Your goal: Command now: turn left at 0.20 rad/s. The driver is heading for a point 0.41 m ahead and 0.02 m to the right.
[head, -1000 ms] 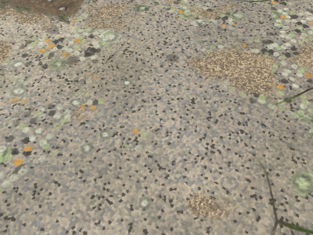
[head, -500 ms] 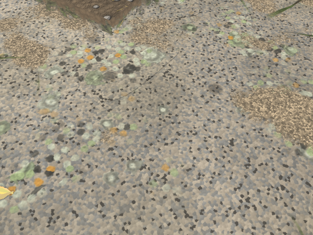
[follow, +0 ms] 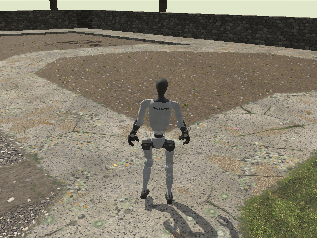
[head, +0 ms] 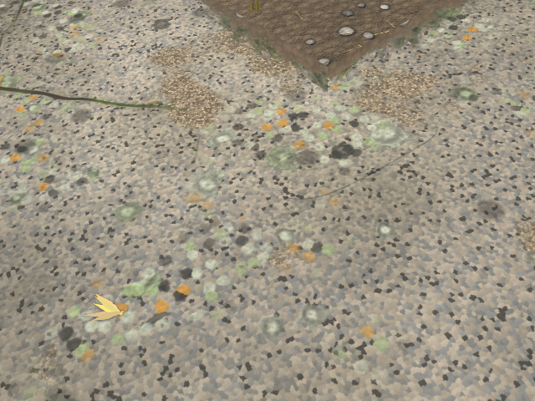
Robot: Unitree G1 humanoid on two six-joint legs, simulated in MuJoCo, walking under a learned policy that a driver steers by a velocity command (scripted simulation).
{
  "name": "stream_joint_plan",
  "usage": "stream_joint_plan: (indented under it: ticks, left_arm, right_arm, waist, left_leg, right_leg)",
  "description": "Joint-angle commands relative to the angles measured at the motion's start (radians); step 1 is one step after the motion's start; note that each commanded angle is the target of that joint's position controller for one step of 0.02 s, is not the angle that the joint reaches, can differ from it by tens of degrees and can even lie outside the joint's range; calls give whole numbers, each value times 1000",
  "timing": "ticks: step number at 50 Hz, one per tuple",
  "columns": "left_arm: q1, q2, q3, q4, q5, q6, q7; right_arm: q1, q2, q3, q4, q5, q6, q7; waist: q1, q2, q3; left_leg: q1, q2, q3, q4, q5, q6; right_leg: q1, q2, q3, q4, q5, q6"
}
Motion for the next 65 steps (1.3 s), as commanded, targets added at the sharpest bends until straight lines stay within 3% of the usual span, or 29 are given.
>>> stream_joint_plan:
  ticks: [1, 4, 7, 8, 9, 11, 20, 22, 24, 27, 29, 31, 32, 33, 34, 36, 39, 45, 51, 53, 55, 56, 57, 58, 59, 60, 61, 63, 65]
  left_arm:
    - [-58, 125, 23, -64, -2, -5, 6]
    - [-17, 169, 36, -48, -9, 10, 2]
    - [18, 149, 25, -24, -28, 1, -3]
    - [28, 129, 16, -26, -7, -16, -10]
    - [53, 93, 8, -29, 10, -34, -20]
    - [-45, 112, 8, -22, 17, -36, -22]
    - [-32, 96, 13, 35, 2, -9, -3]
    - [-18, 90, 14, 56, -4, -7, 0]
    - [-49, 88, 17, 42, -15, -19, 0]
    - [-72, 94, 23, 17, -41, -61, -19]
    - [-13, 83, 20, 42, -48, -84, -38]
    - [152, 102, 35, 129, -31, -91, -46]
    - [257, 172, 52, 150, -23, -95, -42]
    - [321, 274, 73, 151, -17, -103, -53]
    - [261, 209, 50, 132, -10, -111, -53]
    - [177, 158, 33, 102, -15, -111, -43]
    - [185, 107, 9, 109, -11, -97, -40]
    - [236, 150, 8, 128, -13, -75, -17]
    - [275, 173, 17, 158, -31, -65, -13]
    - [254, 191, 25, 156, -23, -54, -10]
    - [222, 191, 24, 141, -15, -43, -6]
    - [229, 144, 8, 103, 10, -46, -2]
    - [439, 11, -31, 134, 3, -56, -16]
    - [384, 144, 4, 164, -25, -63, -20]
    - [256, 174, 15, 120, -46, -61, -18]
    - [192, 157, 12, 105, -36, -58, -8]
    - [167, 150, 18, 100, -22, -48, 1]
    - [217, 101, 13, 111, -15, -22, 7]
    - [223, 71, 6, 107, -10, -5, 14]
  right_arm:
    - [-25, 3, 12, -70, 1, -11, 2]
    - [-35, -11, 12, -63, 10, -12, 9]
    - [23, -31, 9, -22, -3, -16, 9]
    - [35, -79, 4, -31, -13, -15, 1]
    - [16, -122, -6, -17, -24, -13, 0]
    - [-14, -9, 20, -21, -32, -26, 19]
    - [13, -3, 31, 16, -24, -57, 15]
    - [48, -23, 24, 33, -19, -53, 10]
    - [94, -79, 9, 40, -9, -49, 7]
    - [107, -89, 6, 57, 6, -72, 3]
    - [52, -72, 10, 48, 20, -78, 7]
    - [-8, -35, 20, 34, 15, -77, 11]
    - [-35, 36, 40, 8, 5, -85, 12]
    - [-45, 16, 32, -40, 19, -102, 2]
    - [-20, -42, 15, -27, 35, -116, 2]
    - [12, -33, 13, 11, 30, -135, 19]
    - [-24, -12, 11, 14, 10, -138, 40]
    - [-190, 48, 37, -40, 12, -137, 60]
    - [-299, 15, 37, -81, 23, -151, 87]
    - [-233, -22, 21, -66, 10, -157, 88]
    - [38, -86, -10, 17, -3, -157, 71]
    - [197, -154, -20, 53, -31, -151, 56]
    - [192, -188, -16, 63, -35, -148, 67]
    - [170, -103, -5, 55, -20, -136, 67]
    - [68, -64, 12, 53, -7, -133, 65]
    - [-3, -34, 22, 58, -1, -133, 64]
    - [-43, -14, 29, 62, -6, -136, 67]
    - [-79, 1, 34, 85, -33, -148, 72]
    - [-111, -1, 37, 111, -40, -158, 73]
  waist:
    - [-16, -223, -95]
    - [14, -260, -92]
    - [-14, -197, -75]
    - [-1, -103, -113]
    - [48, 70, -123]
    - [-7, 43, -89]
    - [-6, 6, -2]
    - [-18, 23, -10]
    - [-49, 109, 58]
    - [-47, 161, 133]
    - [-2, 129, 108]
    - [71, 57, 31]
    - [97, -130, -2]
    - [106, -358, -5]
    - [71, -245, 35]
    - [32, -143, 72]
    - [30, -142, 54]
    - [67, -124, 74]
    - [58, -132, 122]
    - [2, -155, 55]
    - [-140, -154, -134]
    - [-171, -8, -302]
    - [-65, 253, -499]
    - [-112, 114, -479]
    - [-88, 81, -279]
    - [-56, -12, -187]
    - [-29, -23, -128]
    - [25, 20, -123]
    - [49, 38, -116]
  left_leg:
    - [38, 65, 59, -196, -4, -27]
    - [165, 76, 124, -432, 12, -20]
    - [367, 96, 97, -762, 329, 44]
    - [471, 183, 13, -714, 519, 77]
    - [434, 227, -21, -633, 543, 140]
    - [318, 196, -11, -658, 329, 151]
    - [212, 159, 7, -668, 231, 110]
    - [218, 152, -8, -701, -28, 135]
    - [210, 248, -169, -808, -347, 215]
    - [223, 378, -348, -877, -337, 303]
    - [216, 343, -261, -839, -217, 272]
    - [82, 226, -96, -692, -59, 203]
    - [-43, 111, 58, -409, 2, 128]
    - [-229, 28, 109, -132, -120, 89]
    - [-312, 82, 30, 27, -141, 100]
    - [-361, 155, 43, 69, 55, 131]
    - [-306, 195, 92, -13, 228, 120]
    - [-218, 167, 167, -345, 433, 62]
    - [-144, 138, 161, -526, 466, 109]
    - [-21, 92, 182, -552, 427, 145]
    - [366, 68, 200, -588, 571, 200]
    - [713, 282, -20, -501, 858, 261]
    - [989, 555, -446, -553, 966, 463]
    - [858, 499, -436, -634, 838, 428]
    - [700, 450, -258, -661, 821, 383]
    - [547, 397, -166, -697, 843, 350]
    - [421, 366, -103, -731, 873, 336]
    - [260, 324, -15, -787, 902, 332]
    - [174, 305, 50, -807, 923, 340]
  right_leg:
    - [159, -174, 149, -97, 400, -181]
    - [152, -192, 180, -85, 397, -196]
    - [73, -167, 175, -61, 350, -124]
    - [6, -136, 137, -24, 268, -67]
    - [-10, -46, 35, -24, 100, -6]
    - [61, -25, 8, -14, 61, 49]
    - [85, -28, 11, -10, 92, 39]
    - [56, 19, -44, 44, -88, 38]
    - [-95, 57, -98, 185, -224, 29]
    - [-220, -11, -31, 304, -256, -33]
    - [-106, -18, -43, 138, -230, -74]
    - [223, 17, -48, 3, -13, -62]
    - [335, -145, 220, -132, -185, -114]
    - [405, -347, 639, -292, -309, -259]
    - [377, -384, 686, -308, -357, -293]
    - [361, -306, 489, -305, -306, -227]
    - [335, -217, 273, -328, 2, -171]
    - [259, -165, 84, -358, 257, -166]
    - [316, -235, 64, -335, 321, -160]
    - [364, -226, 41, -204, 663, -125]
    - [275, -149, -8, 132, 873, -61]
    - [28, -77, -21, 442, 476, -22]
    - [-258, 108, 57, 800, -446, 32]
    - [-271, 69, 164, 881, -415, 31]
    - [-334, 15, 103, 865, -356, 31]
    - [-316, -33, 62, 801, -282, 39]
    - [-272, -59, 53, 748, -235, 47]
    - [-118, -81, 50, 662, -166, 57]
    - [-52, -83, 36, 518, -144, 71]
